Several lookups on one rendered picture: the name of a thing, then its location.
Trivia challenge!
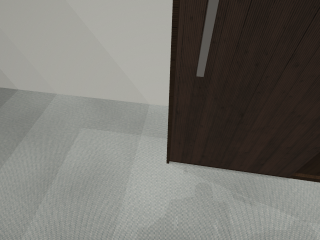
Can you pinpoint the wardrobe door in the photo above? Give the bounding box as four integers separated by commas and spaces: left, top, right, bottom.
170, 0, 320, 177
296, 152, 320, 176

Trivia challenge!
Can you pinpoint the handle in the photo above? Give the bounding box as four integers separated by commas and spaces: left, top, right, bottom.
196, 0, 219, 77

